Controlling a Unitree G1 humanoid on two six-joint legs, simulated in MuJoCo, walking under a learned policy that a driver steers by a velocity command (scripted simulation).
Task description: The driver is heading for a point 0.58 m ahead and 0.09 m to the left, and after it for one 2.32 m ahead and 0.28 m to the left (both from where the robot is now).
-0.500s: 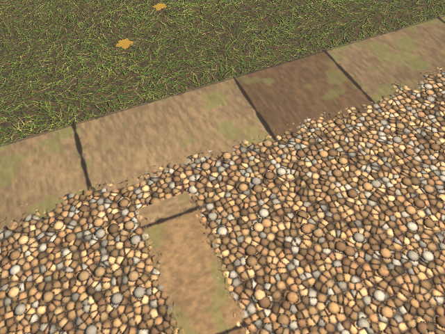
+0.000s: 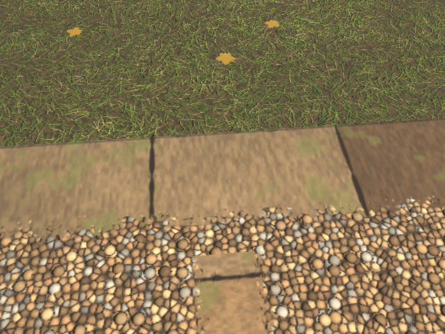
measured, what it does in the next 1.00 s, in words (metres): walks ahead, turning left: right foot, then left foot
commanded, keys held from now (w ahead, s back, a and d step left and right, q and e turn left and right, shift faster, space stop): w+q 0.60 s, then w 0.06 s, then no key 0.16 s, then e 0.18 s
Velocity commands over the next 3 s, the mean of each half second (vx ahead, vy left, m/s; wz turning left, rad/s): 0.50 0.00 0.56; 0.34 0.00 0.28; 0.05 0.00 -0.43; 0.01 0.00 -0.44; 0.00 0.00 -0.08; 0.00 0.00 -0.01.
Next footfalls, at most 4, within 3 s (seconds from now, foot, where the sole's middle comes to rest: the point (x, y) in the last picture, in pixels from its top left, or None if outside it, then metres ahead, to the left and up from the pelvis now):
0.46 right None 0.45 -0.08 -0.75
0.92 left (169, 299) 0.54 0.19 -0.75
1.36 right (244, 303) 0.54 -0.03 -0.75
1.86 left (180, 309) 0.51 0.16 -0.75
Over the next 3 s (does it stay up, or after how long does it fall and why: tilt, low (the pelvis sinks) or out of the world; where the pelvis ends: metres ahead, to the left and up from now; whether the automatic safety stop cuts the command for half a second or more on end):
stays up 0.45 0.05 0.03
